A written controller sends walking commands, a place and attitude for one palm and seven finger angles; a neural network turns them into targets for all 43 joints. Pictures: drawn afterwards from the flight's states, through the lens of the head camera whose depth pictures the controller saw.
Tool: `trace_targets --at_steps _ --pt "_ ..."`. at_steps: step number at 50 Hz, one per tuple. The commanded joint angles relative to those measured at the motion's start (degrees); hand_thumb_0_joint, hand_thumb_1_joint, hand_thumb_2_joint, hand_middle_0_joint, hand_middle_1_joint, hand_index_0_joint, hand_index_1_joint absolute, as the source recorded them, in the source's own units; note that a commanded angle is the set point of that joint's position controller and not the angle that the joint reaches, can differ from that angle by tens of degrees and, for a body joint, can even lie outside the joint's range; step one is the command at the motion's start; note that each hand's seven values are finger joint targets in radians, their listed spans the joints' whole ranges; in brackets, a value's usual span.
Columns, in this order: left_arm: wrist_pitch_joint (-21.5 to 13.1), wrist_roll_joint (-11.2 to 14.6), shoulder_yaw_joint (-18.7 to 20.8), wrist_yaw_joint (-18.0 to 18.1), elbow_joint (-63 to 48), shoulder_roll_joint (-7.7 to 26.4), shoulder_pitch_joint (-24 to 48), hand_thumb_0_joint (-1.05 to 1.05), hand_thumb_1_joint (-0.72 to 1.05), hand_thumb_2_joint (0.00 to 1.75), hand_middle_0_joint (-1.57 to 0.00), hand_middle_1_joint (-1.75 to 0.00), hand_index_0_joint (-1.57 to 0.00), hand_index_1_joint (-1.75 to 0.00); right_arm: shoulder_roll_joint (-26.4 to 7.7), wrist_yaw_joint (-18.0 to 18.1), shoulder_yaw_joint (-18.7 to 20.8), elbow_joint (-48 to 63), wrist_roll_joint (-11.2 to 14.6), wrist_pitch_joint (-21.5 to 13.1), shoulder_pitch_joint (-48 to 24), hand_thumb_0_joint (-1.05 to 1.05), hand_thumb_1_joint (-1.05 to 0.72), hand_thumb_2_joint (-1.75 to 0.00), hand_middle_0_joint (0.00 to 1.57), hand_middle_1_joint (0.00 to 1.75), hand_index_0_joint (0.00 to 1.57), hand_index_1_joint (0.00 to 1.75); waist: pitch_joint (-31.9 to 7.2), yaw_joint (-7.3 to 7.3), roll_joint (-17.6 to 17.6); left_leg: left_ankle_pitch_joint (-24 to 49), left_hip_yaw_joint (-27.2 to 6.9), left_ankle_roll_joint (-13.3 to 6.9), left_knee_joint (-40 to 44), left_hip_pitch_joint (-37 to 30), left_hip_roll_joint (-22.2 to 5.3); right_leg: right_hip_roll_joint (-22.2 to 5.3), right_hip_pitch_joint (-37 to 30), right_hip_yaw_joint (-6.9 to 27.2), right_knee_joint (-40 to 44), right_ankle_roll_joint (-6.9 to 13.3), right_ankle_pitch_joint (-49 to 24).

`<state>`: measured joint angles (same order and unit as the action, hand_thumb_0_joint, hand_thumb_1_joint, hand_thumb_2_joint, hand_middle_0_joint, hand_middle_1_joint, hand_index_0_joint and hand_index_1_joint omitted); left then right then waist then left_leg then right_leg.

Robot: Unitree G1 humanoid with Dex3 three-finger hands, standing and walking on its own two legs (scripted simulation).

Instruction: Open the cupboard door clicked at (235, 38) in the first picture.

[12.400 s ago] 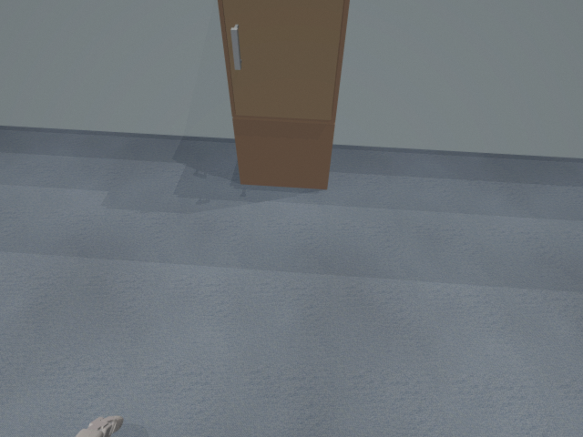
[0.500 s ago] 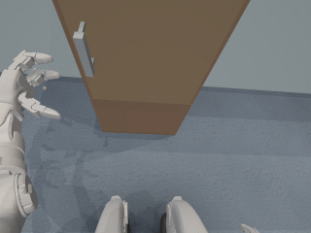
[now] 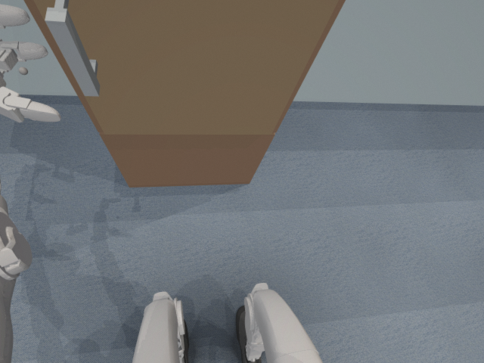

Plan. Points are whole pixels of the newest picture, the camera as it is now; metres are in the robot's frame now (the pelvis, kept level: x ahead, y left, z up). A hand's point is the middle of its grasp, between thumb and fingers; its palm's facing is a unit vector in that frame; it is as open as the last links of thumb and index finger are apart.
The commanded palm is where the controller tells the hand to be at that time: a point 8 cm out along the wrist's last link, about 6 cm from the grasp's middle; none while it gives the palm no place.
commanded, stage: move the hooked fingers beside the handle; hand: left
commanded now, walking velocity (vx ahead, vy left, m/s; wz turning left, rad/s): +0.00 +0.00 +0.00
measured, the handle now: (78, 47) +0.58 +0.20 +0.07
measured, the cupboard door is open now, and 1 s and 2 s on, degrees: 0 0 0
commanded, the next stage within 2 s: slide the fingers in behind the handle in 0.74 s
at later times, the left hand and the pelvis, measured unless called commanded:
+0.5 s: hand (21, 80) +0.52 +0.26 +0.07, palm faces -0.02 -1.00 -0.02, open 14.0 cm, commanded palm +0.50 +0.29 +0.07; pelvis +0.01 +0.00 +0.01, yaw +0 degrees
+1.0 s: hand (31, 80) +0.51 +0.24 +0.07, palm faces -0.03 -1.00 -0.02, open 14.0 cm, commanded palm +0.50 +0.27 +0.07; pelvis +0.01 +0.00 +0.01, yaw +0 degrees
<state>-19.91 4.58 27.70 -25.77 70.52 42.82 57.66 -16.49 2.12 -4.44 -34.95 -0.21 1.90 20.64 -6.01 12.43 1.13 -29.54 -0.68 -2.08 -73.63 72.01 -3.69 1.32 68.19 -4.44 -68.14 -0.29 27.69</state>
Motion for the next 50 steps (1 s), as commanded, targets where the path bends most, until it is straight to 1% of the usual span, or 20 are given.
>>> trace_targets --at_steps 1,3,4,6,11,15,17,19,20,22,27,30,31,34,37,40,41,45,47,50 --pt "-4.3 0.85 4.74 -0.03 -15.59 18.68 19.61 0.0 -0.5 0.3 -0.3 -1.2 -0.3 -1.2 -11.87 0.13 4.65 2.78 -0.6 0.03 11.41 0.0 -0.9 -0.9 0.2 0.3 0.2 0.3 -38.01 -2.65 16.85 29.0 -5.1 0.77 7.9 -35.09 0.62 1.49 -9.59 1.42 6.69 1.91 -15.49" --pt "-3.37 1.46 5.63 -0.6 -14.9 18.41 14.86 0.0 -0.5 0.3 -0.3 -1.2 -0.3 -1.2 -11.68 -0.33 4.74 3.36 -0.41 0.69 11.17 0.0 -0.9 -0.9 0.2 0.3 0.2 0.3 -37.49 -3.54 14.89 30.0 -4.53 0.72 8.08 -33.9 0.62 1.6 -12.05 1.54 7.12 1.71 -17.6" --pt "-2.65 1.51 4.99 -0.77 -14.09 17.81 14.67 0.0 -0.5 0.3 -0.3 -1.2 -0.3 -1.2 -11.66 -0.39 4.62 3.44 -0.21 1.07 11.18 0.0 -0.9 -0.9 0.2 0.3 0.2 0.3 -34.96 -2.88 12.37 28.51 -4.51 0.49 8.46 -32.01 0.53 1.7 -12.51 1.4 7.46 1.51 -17.32" --pt "-1.8 1.69 4.64 -0.8 -14.64 17.44 15.9 0.0 -0.5 0.3 -0.3 -1.2 -0.3 -1.2 -11.68 -0.33 4.68 3.64 0.04 1.47 11.15 0.0 -0.9 -0.9 0.2 0.3 0.2 0.3 -32.59 -2.12 11.27 26.67 -4.11 0.07 8.65 -30.47 0.47 1.83 -12.4 1.55 7.97 1.23 -17.0" --pt "-4.46 2.55 6.5 -0.02 -22.41 18.6 17.59 0.0 -0.5 0.3 -0.3 -1.2 -0.3 -1.2 -11.27 -0.52 5.27 3.28 -0.05 1.4 11.28 0.0 -0.9 -0.9 0.2 0.3 0.2 0.3 -36.79 -2.82 14.23 29.72 -4.36 0.43 9.15 -35.06 0.54 2.1 -13.8 1.83 8.39 1.5 -18.76" --pt "-4.77 2.67 2.47 0.14 -18.27 12.56 17.18 0.0 -0.5 0.3 -0.3 -1.2 -0.3 -1.2 -10.89 -0.63 5.41 1.79 0.04 1.28 10.97 0.0 -0.9 -0.9 0.2 0.3 0.2 0.3 -30.28 -1.16 13.45 26.8 -4.81 0.54 9.85 -36.0 0.32 2.16 -9.48 1.22 9.63 1.7 -15.06" --pt "-3.19 2.58 0.59 -0.32 -13.57 10.32 15.56 0.0 -0.5 0.3 -0.3 -1.2 -0.3 -1.2 -11.01 -0.48 5.3 1.6 0.18 1.4 10.94 0.0 -0.9 -0.9 0.2 0.3 0.2 0.3 -27.39 -0.58 10.82 23.2 -4.54 0.39 10.28 -32.92 0.56 2.08 -9.51 1.19 10.29 1.51 -13.31" --pt "-1.78 2.27 -0.12 -0.7 -10.03 10.14 13.81 0.0 -0.5 0.3 -0.3 -1.2 -0.3 -1.2 -11.23 -0.22 5.01 2.17 0.38 1.39 10.74 0.0 -0.9 -0.9 0.2 0.3 0.2 0.3 -24.85 -0.44 8.56 20.53 -3.92 0.01 10.4 -29.08 0.9 1.95 -10.31 1.42 10.51 1.45 -12.49" --pt "-2.0 2.29 0.19 -0.78 -10.3 10.7 14.7 0.0 -0.5 0.3 -0.3 -1.2 -0.3 -1.2 -11.24 -0.08 4.89 2.3 0.31 1.29 10.71 0.0 -0.9 -0.9 0.2 0.3 0.2 0.3 -24.55 -0.56 10.03 21.4 -3.95 -0.02 10.33 -29.7 0.9 1.86 -9.61 1.33 10.17 1.68 -13.03" --pt "-2.58 2.06 -0.84 -0.65 -11.79 9.98 15.56 0.0 -0.5 0.3 -0.3 -1.2 -0.3 -1.2 -11.18 -0.12 4.91 2.86 0.13 1.34 10.35 0.0 -0.9 -0.9 0.2 0.3 0.2 0.3 -25.95 -0.87 11.3 22.33 -4.18 0.24 10.23 -30.91 0.91 1.74 -8.74 1.2 9.61 1.74 -12.87" --pt "-7.05 3.28 4.2 0.26 -19.24 14.98 17.85 0.0 -0.5 0.3 -0.3 -1.2 -0.3 -1.2 -11.07 -0.41 5.35 3.1 -0.26 1.2 9.83 0.0 -0.9 -0.9 0.2 0.3 0.2 0.3 -34.14 -2.4 13.64 28.68 -4.37 0.7 8.56 -35.18 0.85 1.87 -11.59 1.77 8.13 1.87 -17.04" --pt "-7.71 3.07 4.0 0.48 -21.18 14.55 17.5 0.0 -0.5 0.3 -0.3 -1.2 -0.3 -1.2 -10.87 -0.6 5.47 2.89 -0.13 1.29 9.63 0.0 -0.9 -0.9 0.2 0.3 0.2 0.3 -35.56 -2.76 15.81 30.8 -4.85 1.02 8.88 -38.04 0.68 1.9 -10.98 1.54 7.79 1.97 -17.11" --pt "-7.14 2.87 3.45 0.46 -20.63 13.82 16.73 0.0 -0.5 0.3 -0.3 -1.2 -0.3 -1.2 -10.86 -0.78 5.4 2.82 -0.07 1.45 9.36 0.0 -0.9 -0.9 0.2 0.3 0.2 0.3 -34.86 -2.95 16.76 30.7 -4.99 1.28 9.23 -38.85 0.53 1.86 -10.26 1.35 8.22 1.91 -16.49" --pt "-4.65 2.69 2.1 0.43 -17.26 12.01 14.45 0.0 -0.5 0.3 -0.3 -1.2 -0.3 -1.2 -11.03 -0.67 5.35 2.9 0.22 1.94 9.21 0.0 -0.9 -0.9 0.2 0.3 0.2 0.3 -30.68 -2.09 12.1 26.65 -4.75 0.79 10.12 -35.39 0.59 1.92 -11.15 1.15 9.34 1.61 -15.18" --pt "-3.63 2.92 -0.08 -0.03 -16.92 9.01 14.22 0.0 -0.5 0.3 -0.3 -1.2 -0.3 -1.2 -10.79 -0.56 5.44 2.97 0.37 1.94 9.23 0.0 -0.9 -0.9 0.2 0.3 0.2 0.3 -30.38 -1.96 12.52 26.11 -4.75 0.77 10.44 -35.78 0.7 1.88 -10.25 1.04 9.71 1.61 -14.74" --pt "-4.35 3.41 0.62 0.2 -15.44 9.84 16.46 0.0 -0.5 0.3 -0.3 -1.2 -0.3 -1.2 -10.94 -0.16 5.23 2.34 0.28 1.55 9.34 0.0 -0.9 -0.9 0.2 0.3 0.2 0.3 -27.3 -0.83 9.29 22.32 -4.73 0.32 10.29 -32.46 0.78 1.98 -9.96 1.17 9.83 1.71 -12.95" --pt "-4.51 3.34 1.73 0.33 -14.46 11.24 15.53 0.0 -0.5 0.3 -0.3 -1.2 -0.3 -1.2 -11.09 -0.09 5.18 2.45 0.31 1.54 9.37 0.0 -0.9 -0.9 0.2 0.3 0.2 0.3 -27.48 -1.53 8.98 21.62 -4.62 0.41 10.53 -31.6 0.86 1.98 -10.77 1.34 9.89 1.65 -12.47" --pt "-6.39 3.11 -1.38 0.99 -16.73 7.75 18.76 0.0 -0.5 0.3 -0.3 -1.2 -0.3 -1.2 -10.68 -0.23 5.24 2.19 -0.04 0.97 9.33 0.0 -0.9 -0.9 0.2 0.3 0.2 0.3 -27.91 -0.69 11.71 21.21 -5.3 0.69 10.7 -34.15 0.78 1.82 -7.78 1.03 9.28 1.99 -11.1" --pt "-6.54 2.85 -1.87 1.37 -15.99 6.7 17.74 0.0 -0.5 0.3 -0.3 -1.2 -0.3 -1.2 -10.75 -0.33 5.4 2.02 -0.16 1.05 9.29 0.0 -0.9 -0.9 0.2 0.3 0.2 0.3 -28.66 -0.97 12.06 20.98 -5.51 0.99 10.88 -35.21 0.71 1.74 -6.98 0.99 9.42 1.95 -10.55" --pt "-5.93 2.99 -0.42 2.15 -14.76 7.84 16.73 0.0 -0.5 0.3 -0.3 -1.2 -0.3 -1.2 -10.89 -0.36 5.32 2.16 -0.09 1.1 9.76 0.0 -0.9 -0.9 0.2 0.3 0.2 0.3 -28.73 -1.53 11.35 21.31 -5.43 0.86 10.93 -34.09 0.86 1.72 -8.03 0.97 9.1 2.07 -10.91"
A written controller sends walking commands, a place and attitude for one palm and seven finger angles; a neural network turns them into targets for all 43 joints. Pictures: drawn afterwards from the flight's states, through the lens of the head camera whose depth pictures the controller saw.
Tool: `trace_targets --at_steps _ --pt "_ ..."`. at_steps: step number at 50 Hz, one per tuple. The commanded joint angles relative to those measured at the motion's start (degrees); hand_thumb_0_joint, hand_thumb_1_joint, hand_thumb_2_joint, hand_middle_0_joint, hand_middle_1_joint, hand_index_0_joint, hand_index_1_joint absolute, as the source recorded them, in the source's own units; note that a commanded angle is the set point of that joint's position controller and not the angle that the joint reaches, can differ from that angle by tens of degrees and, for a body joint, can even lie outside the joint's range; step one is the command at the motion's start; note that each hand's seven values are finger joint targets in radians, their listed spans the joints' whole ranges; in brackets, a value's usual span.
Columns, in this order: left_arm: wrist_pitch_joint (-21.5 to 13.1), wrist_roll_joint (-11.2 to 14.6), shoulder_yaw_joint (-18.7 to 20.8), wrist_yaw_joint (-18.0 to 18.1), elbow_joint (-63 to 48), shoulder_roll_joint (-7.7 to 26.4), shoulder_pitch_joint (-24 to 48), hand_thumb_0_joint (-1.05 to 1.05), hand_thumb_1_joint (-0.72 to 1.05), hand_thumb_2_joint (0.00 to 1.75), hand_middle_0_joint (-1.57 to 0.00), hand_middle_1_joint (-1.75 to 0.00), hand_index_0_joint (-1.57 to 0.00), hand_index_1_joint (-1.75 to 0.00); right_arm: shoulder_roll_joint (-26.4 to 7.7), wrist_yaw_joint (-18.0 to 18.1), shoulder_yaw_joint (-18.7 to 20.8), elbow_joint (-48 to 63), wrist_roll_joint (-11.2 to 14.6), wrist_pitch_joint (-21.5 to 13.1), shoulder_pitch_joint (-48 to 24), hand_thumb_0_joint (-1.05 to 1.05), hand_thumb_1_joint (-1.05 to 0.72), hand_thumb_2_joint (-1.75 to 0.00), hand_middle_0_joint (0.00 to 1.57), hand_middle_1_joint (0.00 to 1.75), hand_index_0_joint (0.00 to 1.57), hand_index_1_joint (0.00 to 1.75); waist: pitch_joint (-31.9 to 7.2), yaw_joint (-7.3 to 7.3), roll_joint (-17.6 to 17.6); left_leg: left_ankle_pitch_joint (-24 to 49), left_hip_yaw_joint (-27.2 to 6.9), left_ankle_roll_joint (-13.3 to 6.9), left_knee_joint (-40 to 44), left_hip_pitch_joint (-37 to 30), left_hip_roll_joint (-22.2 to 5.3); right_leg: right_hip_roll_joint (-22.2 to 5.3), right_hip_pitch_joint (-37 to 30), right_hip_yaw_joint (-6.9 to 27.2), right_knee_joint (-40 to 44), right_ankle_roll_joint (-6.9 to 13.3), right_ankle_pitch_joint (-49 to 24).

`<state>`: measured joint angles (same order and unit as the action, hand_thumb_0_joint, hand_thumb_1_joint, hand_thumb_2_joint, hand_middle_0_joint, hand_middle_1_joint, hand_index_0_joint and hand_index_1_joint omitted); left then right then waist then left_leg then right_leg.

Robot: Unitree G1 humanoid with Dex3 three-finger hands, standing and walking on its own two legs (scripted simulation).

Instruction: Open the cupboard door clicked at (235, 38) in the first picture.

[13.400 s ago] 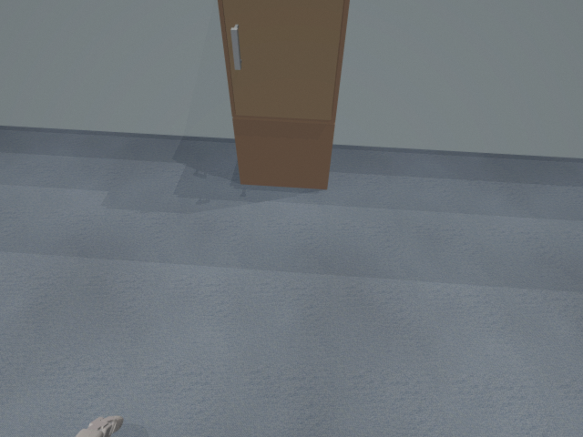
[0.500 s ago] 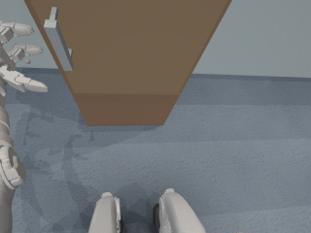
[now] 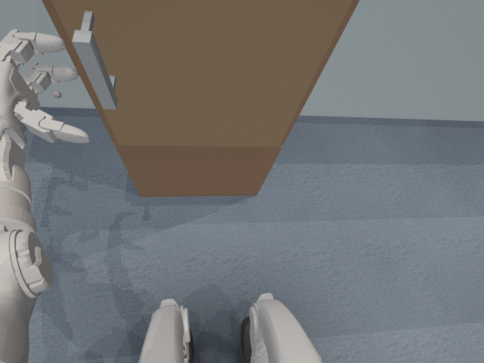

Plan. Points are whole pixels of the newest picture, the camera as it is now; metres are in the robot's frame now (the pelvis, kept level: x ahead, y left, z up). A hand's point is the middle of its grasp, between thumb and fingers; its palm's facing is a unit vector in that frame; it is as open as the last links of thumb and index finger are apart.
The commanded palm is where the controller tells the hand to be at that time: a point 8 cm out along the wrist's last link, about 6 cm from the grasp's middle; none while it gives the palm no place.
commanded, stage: slide the fingers in behind the handle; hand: left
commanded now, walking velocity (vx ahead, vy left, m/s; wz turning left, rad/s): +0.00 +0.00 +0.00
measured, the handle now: (100, 64) +0.57 +0.19 +0.06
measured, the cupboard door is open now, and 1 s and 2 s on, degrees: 0 0 0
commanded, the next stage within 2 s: close the thumb around the handle in 1.44 s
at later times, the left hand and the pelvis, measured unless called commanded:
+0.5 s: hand (90, 93) +0.52 +0.20 +0.06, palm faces -0.02 -1.00 -0.01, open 14.0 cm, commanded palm +0.50 +0.24 +0.06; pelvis +0.01 -0.01 +0.00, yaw +0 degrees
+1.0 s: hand (109, 96) +0.51 +0.17 +0.06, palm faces -0.02 -1.00 -0.01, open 14.0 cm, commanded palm +0.49 +0.22 +0.06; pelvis +0.01 -0.01 +0.00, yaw +1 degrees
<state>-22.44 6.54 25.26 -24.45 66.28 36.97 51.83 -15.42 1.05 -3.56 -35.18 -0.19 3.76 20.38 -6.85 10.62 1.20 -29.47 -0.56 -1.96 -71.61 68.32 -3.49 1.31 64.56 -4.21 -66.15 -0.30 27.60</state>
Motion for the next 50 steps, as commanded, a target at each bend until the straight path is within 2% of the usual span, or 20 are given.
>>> trace_targets --at_steps 1,6,8,13,15,17,18,20,22,27,30,31,33,36,37,40,43,45,49,50 --pt "-2.93 0.81 1.6 1.18 -10.01 13.14 23.01 0.0 -0.5 0.3 -0.3 -1.2 -0.3 -1.2 -11.82 0.59 4.33 2.5 -0.11 -0.69 9.78 0.0 -0.9 -0.9 0.2 0.3 0.2 0.3 -27.88 0.34 11.29 20.23 -5.29 0.74 9.0 -29.76 0.72 1.7 -4.55 0.75 7.27 1.86 -10.43" --pt "-3.81 -0.22 5.05 3.26 -13.8 17.98 24.35 0.0 -0.5 0.3 -0.3 -1.2 -0.3 -1.2 -11.58 0.6 4.24 3.14 -0.36 -0.75 9.83 0.0 -0.9 -0.9 0.2 0.3 0.2 0.3 -31.8 -0.63 11.38 21.87 -4.15 0.33 7.88 -27.8 1.02 1.67 -9.23 1.78 6.79 1.63 -13.22" --pt "-4.55 -0.37 4.51 3.63 -14.86 16.72 23.4 0.0 -0.5 0.3 -0.3 -1.2 -0.3 -1.2 -11.18 0.32 4.32 3.31 -0.34 -0.82 9.56 0.0 -0.9 -0.9 0.2 0.3 0.2 0.3 -32.64 -0.89 11.72 23.25 -4.05 0.44 7.69 -28.3 1.08 1.74 -10.07 1.83 6.58 1.7 -14.55" --pt "-3.8 -0.19 1.71 3.73 -13.42 12.56 22.91 0.0 -0.5 0.3 -0.3 -1.2 -0.3 -1.2 -11.31 0.1 4.69 2.51 -0.26 -0.5 9.99 0.0 -0.9 -0.9 0.2 0.3 0.2 0.3 -30.61 0.23 11.71 23.07 -4.59 0.69 8.33 -30.04 0.72 1.84 -7.77 1.27 7.03 1.72 -13.73" --pt "-3.1 0.28 -0.62 3.51 -13.38 8.98 22.77 0.0 -0.5 0.3 -0.3 -1.2 -0.3 -1.2 -11.07 -0.04 4.88 2.32 -0.2 -0.52 10.34 0.0 -0.9 -0.9 0.2 0.3 0.2 0.3 -30.03 0.65 12.8 24.34 -4.62 0.75 8.4 -32.07 0.67 1.82 -6.13 1.05 7.3 1.87 -14.04" --pt "-2.61 0.35 0.32 3.92 -13.01 9.84 22.0 0.0 -0.5 0.3 -0.3 -1.2 -0.3 -1.2 -11.3 0.03 4.97 2.2 -0.25 -0.26 10.44 0.0 -0.9 -0.9 0.2 0.3 0.2 0.3 -29.84 0.11 11.34 24.14 -4.75 0.86 8.7 -31.52 0.6 1.78 -6.52 0.94 7.46 1.73 -13.92" --pt "-2.06 0.43 -1.5 4.07 -11.14 7.31 21.77 0.0 -0.5 0.3 -0.3 -1.2 -0.3 -1.2 -10.96 -0.05 4.84 2.21 -0.14 -0.27 10.2 0.0 -0.9 -0.9 0.2 0.3 0.2 0.3 -28.19 0.99 9.1 22.06 -4.34 0.5 8.68 -29.25 0.9 1.82 -7.12 1.14 8.0 1.51 -13.41" --pt "-2.32 0.6 0.44 4.9 -10.68 9.26 22.89 0.0 -0.5 0.3 -0.3 -1.2 -0.3 -1.2 -10.94 0.16 4.72 2.03 -0.23 -0.51 10.51 0.0 -0.9 -0.9 0.2 0.3 0.2 0.3 -26.6 1.27 6.8 20.79 -3.86 0.0 8.31 -26.26 1.05 1.85 -8.53 1.55 7.99 1.39 -13.8" --pt "-3.05 0.13 1.81 5.78 -12.03 11.28 23.52 0.0 -0.5 0.3 -0.3 -1.2 -0.3 -1.2 -10.78 0.19 4.68 2.48 -0.34 -0.51 10.4 0.0 -0.9 -0.9 0.2 0.3 0.2 0.3 -28.4 0.48 7.53 21.5 -3.28 -0.02 8.15 -25.1 1.34 1.69 -11.07 2.13 7.68 1.35 -15.42" --pt "-6.11 -0.63 0.67 7.01 -15.94 9.31 23.14 0.0 -0.5 0.3 -0.3 -1.2 -0.3 -1.2 -10.12 -0.54 4.94 2.58 -0.77 -0.76 9.91 0.0 -0.9 -0.9 0.2 0.3 0.2 0.3 -32.69 -0.53 11.62 25.55 -3.39 0.54 7.52 -29.89 1.37 1.7 -10.62 2.15 6.66 1.69 -17.41" --pt "-5.64 -0.33 2.04 6.97 -14.17 10.11 19.54 0.0 -0.5 0.3 -0.3 -1.2 -0.3 -1.2 -10.23 -0.66 5.06 2.79 -0.58 -0.34 10.25 0.0 -0.9 -0.9 0.2 0.3 0.2 0.3 -32.48 -1.02 8.51 25.55 -2.93 0.3 7.56 -27.64 1.56 1.78 -13.94 2.36 6.61 1.64 -19.34" --pt "-5.07 -0.15 -0.42 6.71 -14.04 7.18 20.0 0.0 -0.5 0.3 -0.3 -1.2 -0.3 -1.2 -9.98 -0.77 5.0 2.96 -0.33 -0.27 9.7 0.0 -0.9 -0.9 0.2 0.3 0.2 0.3 -31.51 -0.29 9.46 24.54 -2.6 0.33 7.88 -27.57 1.6 1.68 -12.97 2.37 7.18 1.4 -18.89" --pt "-3.75 -0.22 -1.03 6.65 -11.98 6.76 20.56 0.0 -0.5 0.3 -0.3 -1.2 -0.3 -1.2 -10.09 -0.69 4.88 2.74 -0.18 -0.08 9.71 0.0 -0.9 -0.9 0.2 0.3 0.2 0.3 -28.29 0.38 6.88 21.43 -2.33 0.07 8.01 -24.55 1.67 1.68 -13.19 2.57 7.83 1.15 -17.46" --pt "-4.32 0.02 -0.8 7.15 -15.67 6.79 22.86 0.0 -0.5 0.3 -0.3 -1.2 -0.3 -1.2 -10.0 -0.49 5.18 2.81 -0.25 -0.27 9.92 0.0 -0.9 -0.9 0.2 0.3 0.2 0.3 -31.3 0.12 8.72 23.93 -2.57 0.13 8.08 -27.14 1.7 1.59 -13.71 2.64 7.48 1.29 -19.31" --pt "-4.6 0.08 -0.26 7.38 -15.33 6.87 21.78 0.0 -0.5 0.3 -0.3 -1.2 -0.3 -1.2 -9.89 -0.52 5.32 2.7 -0.22 -0.34 9.73 0.0 -0.9 -0.9 0.2 0.3 0.2 0.3 -31.35 -0.35 9.09 24.0 -2.53 0.33 7.95 -27.7 1.69 1.62 -13.22 2.57 7.51 1.41 -18.96" --pt "-6.22 0.57 -2.05 7.89 -17.1 4.16 22.98 0.0 -0.5 0.3 -0.3 -1.2 -0.3 -1.2 -9.46 -0.7 5.32 2.37 -0.54 -0.81 9.71 0.0 -0.9 -0.9 0.2 0.3 0.2 0.3 -31.44 0.11 9.46 24.67 -2.8 0.32 7.79 -29.0 1.73 1.73 -12.58 2.44 7.31 1.54 -18.96" --pt "-6.06 0.19 -2.49 8.52 -14.3 3.1 21.32 0.0 -0.5 0.3 -0.3 -1.2 -0.3 -1.2 -9.53 -0.83 5.43 1.94 -0.5 -0.69 9.46 0.0 -0.9 -0.9 0.2 0.3 0.2 0.3 -29.71 0.2 7.98 22.88 -2.66 0.4 7.98 -27.12 1.83 1.61 -12.59 2.41 7.65 1.35 -18.02" --pt "-5.53 -0.12 -2.02 8.9 -11.83 3.75 21.27 0.0 -0.5 0.3 -0.3 -1.2 -0.3 -1.2 -9.69 -0.76 5.24 1.82 -0.55 -0.6 9.93 0.0 -0.9 -0.9 0.2 0.3 0.2 0.3 -27.96 0.59 5.99 21.46 -2.51 0.08 7.93 -24.79 1.98 1.64 -13.0 2.55 7.62 1.36 -17.52" --pt "-4.92 -0.66 -2.25 9.6 -11.8 4.13 22.64 0.0 -0.5 0.3 -0.3 -1.2 -0.3 -1.2 -9.63 -0.77 5.1 2.5 -0.49 -0.62 9.28 0.0 -0.9 -0.9 0.2 0.3 0.2 0.3 -27.29 0.8 6.21 18.82 -1.88 -0.11 7.98 -22.37 2.21 1.4 -13.65 3.18 8.04 1.16 -16.3" --pt "-5.58 -0.72 -0.27 9.85 -12.49 6.2 22.48 0.0 -0.5 0.3 -0.3 -1.2 -0.3 -1.2 -9.72 -0.74 5.09 2.69 -0.64 -0.69 9.59 0.0 -0.9 -0.9 0.2 0.3 0.2 0.3 -28.48 -0.18 6.95 19.68 -2.15 0.01 7.8 -23.15 2.19 1.48 -13.76 2.99 7.32 1.5 -16.5"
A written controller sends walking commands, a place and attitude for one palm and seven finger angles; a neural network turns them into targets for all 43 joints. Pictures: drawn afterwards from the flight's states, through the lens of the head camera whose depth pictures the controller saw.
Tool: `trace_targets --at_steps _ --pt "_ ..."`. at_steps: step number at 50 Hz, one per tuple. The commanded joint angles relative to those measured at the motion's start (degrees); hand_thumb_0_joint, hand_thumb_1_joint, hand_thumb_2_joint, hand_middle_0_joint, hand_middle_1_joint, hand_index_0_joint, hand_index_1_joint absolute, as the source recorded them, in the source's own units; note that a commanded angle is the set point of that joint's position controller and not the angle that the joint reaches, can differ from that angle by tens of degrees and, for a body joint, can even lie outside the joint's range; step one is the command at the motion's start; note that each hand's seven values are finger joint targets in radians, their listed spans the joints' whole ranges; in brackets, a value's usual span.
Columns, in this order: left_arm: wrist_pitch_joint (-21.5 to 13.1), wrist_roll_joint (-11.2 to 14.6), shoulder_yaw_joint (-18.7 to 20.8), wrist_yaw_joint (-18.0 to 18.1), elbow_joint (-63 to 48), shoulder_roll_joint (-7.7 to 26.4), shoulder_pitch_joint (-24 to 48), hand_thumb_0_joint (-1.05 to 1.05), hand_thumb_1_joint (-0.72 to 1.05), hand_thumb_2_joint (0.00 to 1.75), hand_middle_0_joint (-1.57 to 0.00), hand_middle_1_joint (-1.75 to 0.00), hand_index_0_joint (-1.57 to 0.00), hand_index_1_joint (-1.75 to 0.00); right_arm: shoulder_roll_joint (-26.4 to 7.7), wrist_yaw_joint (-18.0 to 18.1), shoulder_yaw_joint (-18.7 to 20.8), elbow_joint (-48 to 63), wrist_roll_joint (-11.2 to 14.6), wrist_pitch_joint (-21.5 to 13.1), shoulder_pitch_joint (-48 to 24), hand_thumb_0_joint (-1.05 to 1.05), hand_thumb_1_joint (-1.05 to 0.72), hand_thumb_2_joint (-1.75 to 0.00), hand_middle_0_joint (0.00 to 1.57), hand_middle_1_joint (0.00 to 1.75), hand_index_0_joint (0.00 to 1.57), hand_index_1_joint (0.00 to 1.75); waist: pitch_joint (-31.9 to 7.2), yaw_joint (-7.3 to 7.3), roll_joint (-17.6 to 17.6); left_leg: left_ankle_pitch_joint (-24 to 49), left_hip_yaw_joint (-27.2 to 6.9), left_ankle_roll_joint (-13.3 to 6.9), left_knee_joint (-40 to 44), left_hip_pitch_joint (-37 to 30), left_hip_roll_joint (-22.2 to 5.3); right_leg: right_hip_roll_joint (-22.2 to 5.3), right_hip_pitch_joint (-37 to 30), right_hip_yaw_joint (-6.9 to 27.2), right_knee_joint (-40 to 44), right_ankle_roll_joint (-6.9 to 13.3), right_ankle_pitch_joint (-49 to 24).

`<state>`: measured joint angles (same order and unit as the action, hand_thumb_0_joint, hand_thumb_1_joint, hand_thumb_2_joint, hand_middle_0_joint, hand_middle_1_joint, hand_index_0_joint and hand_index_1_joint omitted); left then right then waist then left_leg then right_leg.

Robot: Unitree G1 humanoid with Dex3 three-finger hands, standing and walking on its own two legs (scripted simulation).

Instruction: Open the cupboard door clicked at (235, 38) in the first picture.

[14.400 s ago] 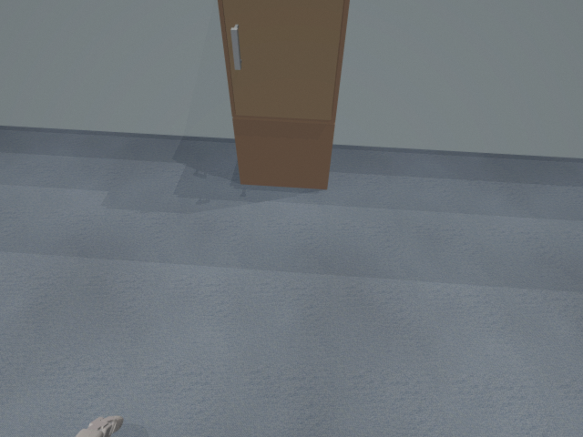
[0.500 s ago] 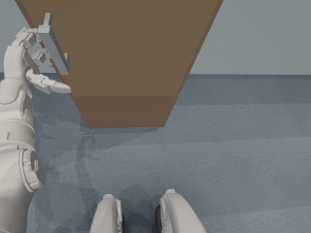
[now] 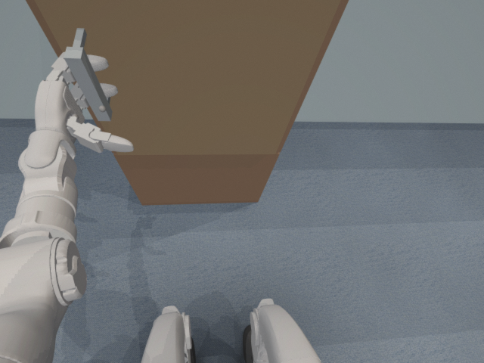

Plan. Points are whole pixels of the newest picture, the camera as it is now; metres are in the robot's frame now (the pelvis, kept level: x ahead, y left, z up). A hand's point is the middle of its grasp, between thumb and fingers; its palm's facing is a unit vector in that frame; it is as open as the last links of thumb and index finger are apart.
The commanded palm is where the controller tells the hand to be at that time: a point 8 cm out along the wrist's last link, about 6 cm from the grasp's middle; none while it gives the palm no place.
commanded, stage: slide the fingers in behind the handle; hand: left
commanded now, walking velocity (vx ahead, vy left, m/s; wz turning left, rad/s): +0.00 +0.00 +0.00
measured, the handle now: (93, 78) +0.57 +0.20 +0.05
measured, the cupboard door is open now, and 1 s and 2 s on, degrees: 0 0 23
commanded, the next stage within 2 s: close the thumb around the handle in 0.44 s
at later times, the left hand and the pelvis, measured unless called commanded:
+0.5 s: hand (99, 107) +0.51 +0.18 +0.06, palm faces -0.03 -1.00 -0.01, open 14.0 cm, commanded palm +0.49 +0.23 +0.06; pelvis -0.01 +0.00 +0.00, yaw +0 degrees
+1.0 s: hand (105, 106) +0.51 +0.18 +0.05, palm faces -0.01 -1.00 -0.03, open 8.4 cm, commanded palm +0.49 +0.21 +0.06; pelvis +0.00 +0.00 +0.00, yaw +0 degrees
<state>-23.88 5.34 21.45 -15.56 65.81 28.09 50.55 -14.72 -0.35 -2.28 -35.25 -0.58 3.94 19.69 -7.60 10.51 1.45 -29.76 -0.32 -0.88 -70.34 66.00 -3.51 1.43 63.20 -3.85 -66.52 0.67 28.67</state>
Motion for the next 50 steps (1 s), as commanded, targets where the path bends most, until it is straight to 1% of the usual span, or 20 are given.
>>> trace_targets --at_steps 1,5,8,9,11,13,15,19,21,25,27,29,31,33,37,39,41,42,45,50 --pt "-4.84 0.33 1.56 0.97 -14.18 13.4 25.68 0.0 -0.5 0.3 -0.3 -1.2 -0.3 -1.2 -10.1 0.56 3.77 2.89 -0.18 -0.99 9.74 0.0 -0.9 -0.9 0.2 0.3 0.2 0.3 -29.28 0.31 8.81 20.81 -2.51 -0.88 6.64 -22.79 2.14 1.31 -11.6 2.61 7.51 0.5 -17.82" --pt "-6.77 0.59 3.18 1.58 -16.57 14.23 23.57 0.0 -0.5 0.3 -0.3 -1.2 -0.3 -1.2 -10.26 0.35 4.2 2.92 -0.54 -1.17 10.08 0.0 -0.9 -0.9 0.2 0.3 0.2 0.3 -33.67 -0.74 9.69 25.5 -3.0 -0.55 6.24 -26.66 2.0 1.44 -12.28 2.3 6.58 0.74 -20.65" --pt "-5.36 0.23 0.92 1.69 -12.66 11.52 23.45 0.0 -0.5 0.3 -0.3 -1.2 -0.3 -1.2 -10.25 0.12 4.06 2.25 -0.3 -0.74 9.91 0.0 -0.9 -0.9 0.2 0.3 0.2 0.3 -28.6 0.4 8.3 22.31 -3.26 -0.36 6.99 -25.03 1.8 1.46 -10.09 1.71 7.52 0.47 -17.68" --pt "-4.58 0.17 0.44 1.69 -11.38 11.02 23.4 0.0 -0.5 0.3 -0.3 -1.2 -0.3 -1.2 -10.39 0.18 4.06 2.23 -0.2 -0.65 9.98 0.0 -0.9 -0.9 0.2 0.3 0.2 0.3 -27.38 0.93 6.36 20.16 -3.0 -0.66 7.04 -23.11 1.91 1.5 -10.44 1.91 7.98 0.29 -16.67" --pt "-3.88 0.26 2.19 1.77 -9.92 13.04 23.15 0.0 -0.5 0.3 -0.3 -1.2 -0.3 -1.2 -10.69 0.48 3.97 2.46 -0.14 -0.59 10.16 0.0 -0.9 -0.9 0.2 0.3 0.2 0.3 -26.71 0.74 5.06 18.63 -2.69 -0.92 7.2 -21.33 2.08 1.45 -11.35 2.25 8.38 0.23 -16.02" --pt "-3.86 0.29 2.36 1.65 -10.91 13.59 23.75 0.0 -0.5 0.3 -0.3 -1.2 -0.3 -1.2 -10.55 0.64 3.8 2.72 -0.11 -0.68 10.03 0.0 -0.9 -0.9 0.2 0.3 0.2 0.3 -27.06 0.35 5.72 18.05 -2.51 -0.99 7.37 -20.47 2.23 1.33 -12.16 2.46 8.38 0.3 -15.8" --pt "-4.64 0.52 1.5 1.27 -11.25 12.34 24.46 0.0 -0.5 0.3 -0.3 -1.2 -0.3 -1.2 -10.38 0.57 3.76 2.69 -0.24 -0.94 10.11 0.0 -0.9 -0.9 0.2 0.3 0.2 0.3 -27.02 0.74 6.48 18.95 -2.84 -0.97 7.14 -21.88 2.14 1.46 -10.59 2.22 8.01 0.55 -15.87" --pt "-5.68 0.53 1.44 0.87 -11.84 12.77 25.6 0.0 -0.5 0.3 -0.3 -1.2 -0.3 -1.2 -10.56 0.67 3.91 2.25 -0.31 -1.13 10.12 0.0 -0.9 -0.9 0.2 0.3 0.2 0.3 -28.27 1.04 6.55 18.97 -3.16 -0.85 6.84 -22.54 1.98 1.47 -10.01 2.25 7.88 0.49 -15.28" --pt "-6.25 0.72 0.8 0.64 -13.43 11.89 26.62 0.0 -0.5 0.3 -0.3 -1.2 -0.3 -1.2 -10.46 0.54 4.01 2.04 -0.49 -1.33 10.17 0.0 -0.9 -0.9 0.2 0.3 0.2 0.3 -30.78 0.74 9.51 21.27 -3.51 -0.58 6.59 -25.74 1.89 1.43 -8.84 1.93 7.3 0.65 -16.17" --pt "-5.07 0.73 2.61 0.7 -10.97 13.6 23.5 0.0 -0.5 0.3 -0.3 -1.2 -0.3 -1.2 -10.84 0.59 3.96 1.96 -0.39 -0.94 10.64 0.0 -0.9 -0.9 0.2 0.3 0.2 0.3 -29.11 0.22 7.88 21.2 -3.47 -0.66 6.93 -24.57 1.85 1.53 -9.32 1.67 7.41 0.73 -16.15" --pt "-4.52 0.36 1.11 0.99 -11.37 12.26 24.59 0.0 -0.5 0.3 -0.3 -1.2 -0.3 -1.2 -10.64 0.56 3.87 2.24 -0.24 -0.75 10.18 0.0 -0.9 -0.9 0.2 0.3 0.2 0.3 -28.36 0.45 8.07 20.07 -3.62 -0.54 7.24 -24.24 1.85 1.43 -8.57 1.47 7.53 0.62 -14.96" --pt "-4.53 0.32 0.25 1.45 -12.13 11.26 25.93 0.0 -0.39 0.35 -0.31 -1.21 -0.31 -1.21 -10.7 0.53 4.01 2.06 -0.33 -0.82 10.1 0.0 -0.9 -0.9 0.2 0.3 0.2 0.3 -27.04 0.99 8.46 19.27 -3.97 -0.41 7.64 -25.31 1.65 1.45 -7.03 1.26 8.01 0.64 -13.65" --pt "-5.8 0.45 1.01 1.95 -15.79 12.16 27.33 0.0 -0.28 0.4 -0.32 -1.22 -0.32 -1.22 -10.79 0.58 4.19 2.2 -0.48 -0.96 10.15 0.0 -0.9 -0.9 0.2 0.3 0.2 0.3 -30.84 0.28 10.62 22.2 -4.35 -0.19 7.49 -28.63 1.54 1.47 -7.01 1.18 7.37 0.87 -14.98" --pt "-6.07 0.66 -0.26 2.44 -15.01 9.86 26.96 0.0 -0.16 0.44 -0.32 -1.24 -0.32 -1.24 -10.51 0.46 4.24 1.91 -0.63 -1.12 10.02 0.0 -0.9 -0.9 0.2 0.3 0.2 0.3 -30.54 0.69 10.37 22.69 -4.44 -0.05 7.34 -29.11 1.57 1.47 -6.52 1.03 7.6 0.8 -15.11" --pt "-5.46 -0.11 -1.58 3.22 -11.3 8.24 26.27 0.0 0.06 0.54 -0.34 -1.26 -0.34 -1.26 -10.76 0.32 4.27 1.3 -0.7 -0.89 10.47 0.0 -0.9 -0.9 0.2 0.3 0.2 0.3 -27.47 1.52 8.32 21.06 -4.88 0.0 7.74 -27.94 1.48 1.45 -4.84 0.57 7.69 0.74 -13.62" --pt "-4.64 -0.51 -0.2 3.79 -9.9 9.9 25.64 0.0 0.17 0.59 -0.35 -1.27 -0.35 -1.27 -10.92 0.35 4.2 1.46 -0.76 -0.74 10.74 0.0 -0.9 -0.9 0.2 0.3 0.2 0.3 -26.64 1.52 6.27 19.98 -4.26 -0.44 7.66 -25.21 1.73 1.4 -6.74 0.99 8.03 0.56 -13.99" --pt "-5.29 -1.13 0.28 3.74 -11.84 11.35 26.38 0.0 0.28 0.64 -0.36 -1.28 -0.36 -1.28 -10.8 0.37 4.11 1.82 -0.84 -0.59 10.86 0.0 -0.9 -0.9 0.2 0.3 0.2 0.3 -28.79 0.95 7.92 22.39 -4.23 -0.39 7.42 -26.37 1.78 1.37 -7.63 1.22 7.35 0.76 -16.02" --pt "-5.49 -0.98 -0.51 3.62 -12.16 9.98 25.96 0.0 0.34 0.66 -0.36 -1.29 -0.36 -1.29 -10.57 0.24 4.13 1.99 -0.83 -0.53 10.65 0.0 -0.9 -0.9 0.2 0.3 0.2 0.3 -29.47 0.76 8.7 22.93 -4.15 -0.25 7.35 -27.24 1.85 1.35 -7.41 1.15 7.38 0.79 -16.23" --pt "-6.05 -0.29 -0.29 3.22 -11.9 9.76 25.61 0.0 0.51 0.73 -0.37 -1.31 -0.37 -1.31 -10.49 0.15 4.08 1.88 -0.91 -0.55 10.66 0.0 -0.9 -0.9 0.2 0.3 0.2 0.3 -28.78 0.99 7.9 23.4 -4.22 -0.34 7.07 -27.27 1.73 1.56 -7.44 1.04 7.29 0.87 -16.63" --pt "-6.33 0.17 -0.84 2.74 -13.47 8.97 25.02 0.0 0.79 0.85 -0.39 -1.34 -0.39 -1.34 -10.43 0.15 4.35 1.92 -0.77 -0.42 10.82 0.0 -0.9 -0.9 0.2 0.3 0.2 0.3 -30.94 0.82 8.01 25.07 -3.88 -0.43 6.92 -28.18 1.86 1.59 -9.05 1.3 7.34 0.78 -18.78"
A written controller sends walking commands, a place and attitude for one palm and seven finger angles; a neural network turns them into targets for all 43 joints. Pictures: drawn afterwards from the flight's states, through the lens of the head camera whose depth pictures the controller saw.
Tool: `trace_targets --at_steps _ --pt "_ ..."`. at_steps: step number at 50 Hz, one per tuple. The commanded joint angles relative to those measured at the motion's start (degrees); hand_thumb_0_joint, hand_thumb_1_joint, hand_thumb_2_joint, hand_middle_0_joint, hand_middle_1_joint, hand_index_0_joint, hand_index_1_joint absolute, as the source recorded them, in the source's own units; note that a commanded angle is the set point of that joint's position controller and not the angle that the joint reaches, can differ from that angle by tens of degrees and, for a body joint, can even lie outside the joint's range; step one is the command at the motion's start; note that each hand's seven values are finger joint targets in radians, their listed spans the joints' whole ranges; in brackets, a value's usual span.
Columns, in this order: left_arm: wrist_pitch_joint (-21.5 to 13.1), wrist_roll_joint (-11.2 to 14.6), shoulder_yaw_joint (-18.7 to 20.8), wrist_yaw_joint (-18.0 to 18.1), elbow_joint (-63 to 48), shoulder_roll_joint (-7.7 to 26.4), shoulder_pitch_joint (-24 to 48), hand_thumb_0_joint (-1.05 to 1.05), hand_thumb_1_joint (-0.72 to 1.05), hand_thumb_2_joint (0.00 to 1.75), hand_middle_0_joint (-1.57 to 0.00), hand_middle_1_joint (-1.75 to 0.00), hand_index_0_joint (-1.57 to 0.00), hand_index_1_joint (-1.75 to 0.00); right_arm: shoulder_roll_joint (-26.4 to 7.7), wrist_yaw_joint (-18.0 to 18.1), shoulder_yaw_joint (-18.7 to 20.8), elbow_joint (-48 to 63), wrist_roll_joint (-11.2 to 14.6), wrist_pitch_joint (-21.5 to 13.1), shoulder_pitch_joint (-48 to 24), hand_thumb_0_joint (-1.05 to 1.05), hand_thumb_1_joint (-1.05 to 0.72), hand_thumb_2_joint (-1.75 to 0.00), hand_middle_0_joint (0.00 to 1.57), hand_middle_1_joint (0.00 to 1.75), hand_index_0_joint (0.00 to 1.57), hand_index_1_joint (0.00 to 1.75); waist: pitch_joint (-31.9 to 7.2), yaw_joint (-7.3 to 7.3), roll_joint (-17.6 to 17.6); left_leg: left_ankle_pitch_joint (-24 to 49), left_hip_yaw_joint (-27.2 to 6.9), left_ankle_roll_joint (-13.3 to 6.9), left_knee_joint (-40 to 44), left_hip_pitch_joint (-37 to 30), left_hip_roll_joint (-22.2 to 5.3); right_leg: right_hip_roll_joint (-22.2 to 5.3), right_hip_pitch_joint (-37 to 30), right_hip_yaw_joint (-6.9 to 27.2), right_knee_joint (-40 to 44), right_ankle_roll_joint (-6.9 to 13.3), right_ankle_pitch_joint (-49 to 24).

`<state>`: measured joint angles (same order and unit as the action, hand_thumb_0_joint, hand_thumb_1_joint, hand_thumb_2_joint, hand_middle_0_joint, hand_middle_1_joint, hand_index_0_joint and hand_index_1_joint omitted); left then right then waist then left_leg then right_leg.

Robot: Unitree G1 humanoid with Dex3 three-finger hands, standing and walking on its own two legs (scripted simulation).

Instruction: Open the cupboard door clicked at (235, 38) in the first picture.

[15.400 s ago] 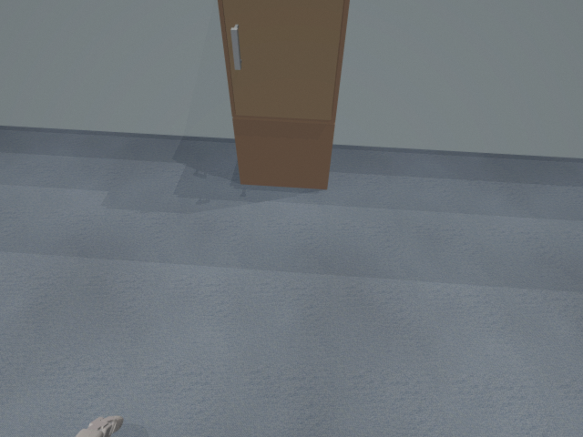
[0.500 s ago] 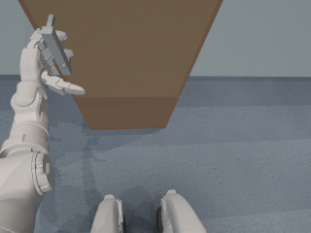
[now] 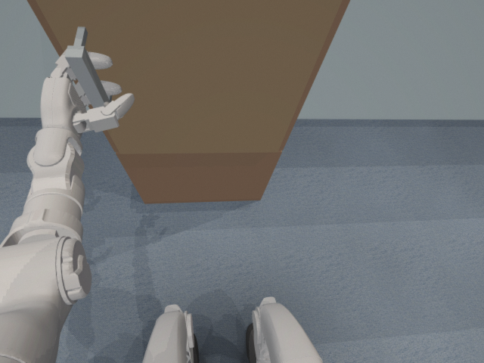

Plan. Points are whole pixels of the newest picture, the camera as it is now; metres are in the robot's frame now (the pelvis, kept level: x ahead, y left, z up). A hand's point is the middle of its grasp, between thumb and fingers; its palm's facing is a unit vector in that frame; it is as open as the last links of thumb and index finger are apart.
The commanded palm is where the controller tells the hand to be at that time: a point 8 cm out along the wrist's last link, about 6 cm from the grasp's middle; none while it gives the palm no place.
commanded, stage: close the thumb around the handle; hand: left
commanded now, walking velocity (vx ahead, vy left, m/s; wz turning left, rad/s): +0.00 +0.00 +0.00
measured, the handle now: (95, 77) +0.57 +0.20 +0.06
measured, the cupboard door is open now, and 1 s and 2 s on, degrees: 0 23 43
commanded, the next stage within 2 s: pull the door open along its arc in 0.24 s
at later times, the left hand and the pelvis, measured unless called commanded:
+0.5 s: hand (106, 107) +0.51 +0.17 +0.05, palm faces -0.02 -1.00 -0.02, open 5.7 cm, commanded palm +0.47 +0.22 +0.06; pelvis +0.00 +0.00 +0.00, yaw +0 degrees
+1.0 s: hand (136, 185) +0.37 +0.12 +0.06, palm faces +0.26 -0.96 +0.09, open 6.0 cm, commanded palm +0.31 +0.16 +0.06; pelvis +0.02 -0.01 +0.02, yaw +1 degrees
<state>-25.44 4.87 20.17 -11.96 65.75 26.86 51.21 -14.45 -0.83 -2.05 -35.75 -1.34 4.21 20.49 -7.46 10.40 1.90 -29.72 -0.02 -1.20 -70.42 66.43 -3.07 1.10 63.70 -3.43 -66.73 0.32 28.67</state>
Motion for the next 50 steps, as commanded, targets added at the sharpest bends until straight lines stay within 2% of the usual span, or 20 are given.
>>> trace_targets --at_steps 1,3,7,12,15,17,18,21,26,27,30,32,38,39,40,41,42,45,49,50 --pt "-4.82 0.59 1.27 -0.9 -13.94 11.33 24.11 0.0 0.84 0.88 -0.4 -1.34 -0.4 -1.34 -10.78 0.68 4.18 2.33 0.0 -0.57 9.88 0.0 -0.9 -0.9 0.2 0.3 0.2 0.3 -31.98 0.47 7.82 25.35 -4.08 -0.02 6.9 -28.63 1.37 1.79 -10.15 1.07 7.54 1.04 -19.33" --pt "-4.68 0.74 0.15 -1.2 -14.09 10.11 23.68 0.0 0.9 0.9 -0.4 -1.35 -0.4 -1.35 -10.39 0.54 4.04 2.4 0.14 -0.51 9.49 0.0 -0.9 -0.9 0.2 0.3 0.2 0.3 -30.68 0.45 8.12 24.58 -3.75 -0.04 7.2 -27.81 1.58 1.84 -10.99 1.15 7.9 1.01 -19.42" --pt "-4.73 1.05 1.31 -1.44 -14.94 11.24 21.64 0.0 0.9 0.9 -0.4 -1.35 -0.4 -1.35 -10.25 0.67 4.09 2.59 0.33 -0.44 9.32 0.0 -0.9 -0.9 0.2 0.3 0.2 0.3 -31.38 -0.32 7.75 25.33 -3.09 -0.17 7.2 -26.91 1.73 1.82 -13.53 1.58 7.99 0.95 -21.54" --pt "-4.12 0.96 1.73 -1.55 -11.77 12.29 22.97 0.0 0.9 0.9 -0.4 -1.35 -0.4 -1.35 -10.43 1.02 3.89 2.21 0.48 -0.53 9.38 0.0 -0.9 -0.9 0.2 0.3 0.2 0.3 -27.44 1.02 4.73 21.22 -2.7 -0.7 6.9 -22.27 1.91 1.83 -13.63 2.15 8.5 0.6 -19.74" --pt "-4.09 0.87 1.41 -2.04 -11.28 12.26 24.13 0.0 0.9 0.9 -0.4 -1.35 -0.4 -1.35 -10.46 1.16 3.82 2.17 0.46 -0.75 9.53 0.0 -0.9 -0.9 0.2 0.3 0.2 0.3 -26.91 1.35 6.34 21.11 -2.83 -0.75 6.74 -22.88 1.89 1.77 -11.98 2.1 8.29 0.77 -18.85" --pt "-4.06 0.8 2.28 -2.25 -11.06 13.31 23.3 0.0 0.9 0.9 -0.4 -1.35 -0.4 -1.35 -10.65 1.21 3.84 2.26 0.46 -0.77 9.28 0.0 -0.9 -0.9 0.2 0.3 0.2 0.3 -28.1 0.62 7.38 21.5 -3.06 -0.45 6.61 -23.83 1.76 1.66 -11.22 1.89 7.99 0.85 -18.25" --pt "-3.83 1.09 1.53 -2.4 -11.01 11.68 21.36 0.0 0.9 0.9 -0.4 -1.35 -0.4 -1.35 -10.48 1.13 3.86 2.65 0.45 -0.7 9.18 0.0 -0.9 -0.9 0.2 0.3 0.2 0.3 -28.4 0.31 7.13 22.08 -3.01 -0.39 6.85 -24.29 1.82 1.66 -11.55 1.75 7.96 0.91 -18.63" --pt "-3.97 1.87 2.46 -2.85 -13.92 12.04 18.2 0.0 0.9 0.9 -0.4 -1.35 -0.4 -1.35 -10.44 0.89 4.04 3.43 0.47 -0.56 9.01 0.0 -0.9 -0.9 0.2 0.3 0.2 0.3 -31.95 -1.2 7.59 25.63 -2.71 -0.29 6.87 -25.93 1.85 1.59 -14.13 1.75 7.36 0.93 -22.17" --pt "-3.37 2.97 2.08 -3.22 -18.02 10.19 9.72 0.0 0.9 0.9 -0.4 -1.35 -0.4 -1.35 -10.15 0.52 4.34 5.18 1.1 -0.22 7.82 0.0 -0.9 -0.9 0.2 0.3 0.2 0.3 -32.11 -2.91 5.04 26.14 -2.0 -0.3 8.31 -26.12 1.94 1.7 -17.51 1.63 8.14 0.81 -23.88" --pt "-3.18 3.0 1.59 -3.31 -19.19 9.68 7.33 0.0 0.9 0.9 -0.4 -1.35 -0.4 -1.35 -10.05 0.46 4.37 5.7 1.32 -0.11 7.36 0.0 -0.9 -0.9 0.2 0.3 0.2 0.3 -31.86 -3.59 5.45 25.79 -1.8 -0.2 8.76 -26.01 2.07 1.71 -18.23 1.72 8.32 0.88 -23.86" --pt "-2.61 4.31 0.72 -3.25 -23.02 6.8 -0.83 0.0 0.9 0.9 -0.4 -1.35 -0.4 -1.35 -9.75 0.25 4.68 7.1 1.75 -0.19 6.57 0.0 -0.9 -0.9 0.2 0.3 0.2 0.3 -30.23 -4.39 1.88 25.85 -1.15 -0.45 10.2 -25.4 2.31 1.83 -21.36 1.52 9.27 0.84 -25.41" --pt "-2.52 4.97 0.11 -3.11 -27.33 5.35 -6.61 0.0 0.9 0.9 -0.4 -1.35 -0.4 -1.35 -9.46 -0.02 4.93 8.08 2.1 -0.21 5.44 0.0 -0.9 -0.9 0.2 0.3 0.2 0.3 -30.26 -5.56 1.49 25.98 -0.59 -0.34 11.15 -25.45 2.48 1.66 -23.35 1.6 9.82 0.74 -26.59" --pt "-3.14 6.92 -4.21 -1.53 -39.16 -1.77 -20.32 0.0 0.9 0.9 -0.4 -1.35 -0.4 -1.35 -8.41 -0.47 5.29 10.18 2.65 -1.31 2.01 0.0 -0.9 -0.9 0.2 0.3 0.2 0.3 -25.2 -6.84 1.19 25.83 0.17 -0.12 13.01 -26.32 2.47 1.32 -24.11 1.12 10.72 0.75 -26.65" --pt "-3.09 9.68 0.0 4.21 -41.3 -4.45 -22.03 0.0 0.9 0.9 -0.4 -1.35 -0.4 -1.35 -7.1 -0.36 5.34 10.33 2.32 -1.84 0.96 0.0 -0.9 -0.9 0.2 0.3 0.2 0.3 -23.64 -9.74 1.33 25.48 0.47 0.54 13.8 -25.75 2.36 1.34 -23.75 0.36 10.95 0.63 -24.98" --pt "-2.97 8.5 -3.02 7.47 -41.82 -6.92 -24.18 0.0 0.9 0.9 -0.4 -1.35 -0.4 -1.35 -7.09 -0.56 5.14 10.48 1.99 -2.37 0.51 0.0 -0.9 -0.9 0.2 0.3 0.2 0.3 -21.8 -8.77 1.01 24.62 0.27 0.58 13.85 -25.8 2.37 1.48 -22.65 0.13 11.06 0.58 -23.95" --pt "-2.9 8.52 -3.4 10.92 -43.38 -9.42 -25.23 0.0 0.9 0.9 -0.4 -1.35 -0.4 -1.35 -6.62 -0.78 5.12 10.47 1.72 -2.67 -0.28 0.0 -0.9 -0.9 0.2 0.3 0.2 0.3 -20.74 -9.08 1.85 24.22 0.15 1.04 14.2 -25.88 2.21 1.24 -21.59 -0.27 10.96 0.57 -22.84" --pt "-2.82 7.57 -5.01 13.97 -44.16 -11.71 -26.41 0.0 0.9 0.9 -0.4 -1.35 -0.4 -1.35 -6.41 -1.08 5.13 10.28 1.32 -2.95 -0.6 0.0 -0.9 -0.9 0.2 0.3 0.2 0.3 -20.3 -8.71 0.2 23.52 -0.01 1.22 14.14 -25.7 2.15 1.16 -21.33 -0.52 10.63 0.52 -22.02" --pt "-3.29 3.95 -8.89 22.79 -49.23 -16.81 -30.82 0.0 0.9 0.9 -0.4 -1.35 -0.4 -1.35 -5.7 -1.75 5.25 10.99 0.09 -3.63 -2.0 0.0 -0.9 -0.9 0.2 0.3 0.2 0.3 -20.8 -9.21 -1.85 23.56 -0.16 1.44 13.87 -25.6 2.29 0.95 -22.55 -0.71 10.01 0.73 -22.09" --pt "-3.44 -2.53 -16.79 33.33 -56.45 -25.07 -37.21 0.0 0.9 0.9 -0.4 -1.35 -0.4 -1.35 -4.25 -3.04 5.4 11.81 -1.47 -3.9 -4.88 0.0 -0.9 -0.9 0.2 0.3 0.2 0.3 -22.64 -10.06 -0.8 24.77 0.21 1.67 13.44 -27.03 2.36 0.35 -23.37 -0.74 9.07 1.0 -23.05" --pt "-3.11 -4.3 -18.33 35.78 -57.09 -26.26 -38.99 0.0 0.9 0.9 -0.4 -1.35 -0.4 -1.35 -4.12 -3.18 5.44 12.19 -1.83 -4.02 -5.15 0.0 -0.9 -0.9 0.2 0.3 0.2 0.3 -22.36 -9.99 -2.36 24.87 -0.13 1.5 13.27 -26.67 2.41 0.51 -23.67 -0.82 9.11 1.05 -23.11"
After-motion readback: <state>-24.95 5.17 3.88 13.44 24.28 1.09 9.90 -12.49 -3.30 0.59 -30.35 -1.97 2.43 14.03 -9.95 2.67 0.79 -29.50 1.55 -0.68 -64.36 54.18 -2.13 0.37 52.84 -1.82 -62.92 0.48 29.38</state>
